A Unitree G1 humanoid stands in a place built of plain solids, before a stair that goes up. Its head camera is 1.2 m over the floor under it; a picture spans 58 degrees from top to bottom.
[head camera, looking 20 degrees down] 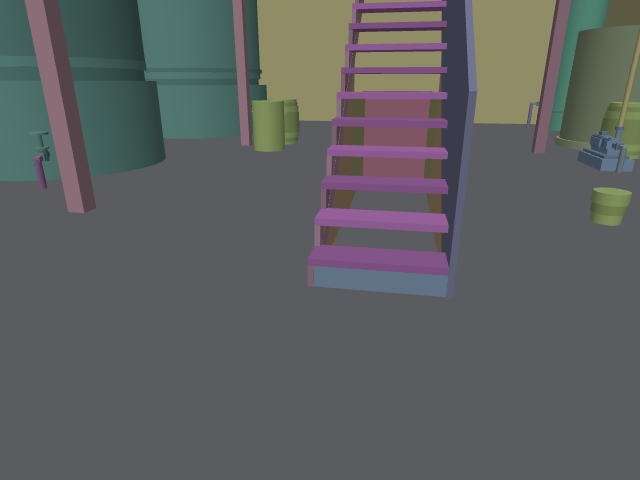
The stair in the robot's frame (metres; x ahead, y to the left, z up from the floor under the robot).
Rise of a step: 0.19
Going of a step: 0.23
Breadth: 0.88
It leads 10 degrees to the right of straight ahead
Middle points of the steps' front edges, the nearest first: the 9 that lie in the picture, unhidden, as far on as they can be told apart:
2.37 -0.35 0.19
2.60 -0.40 0.38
2.82 -0.44 0.56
3.04 -0.48 0.75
3.27 -0.52 0.94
3.49 -0.56 1.13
3.72 -0.60 1.32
3.94 -0.64 1.50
4.17 -0.69 1.69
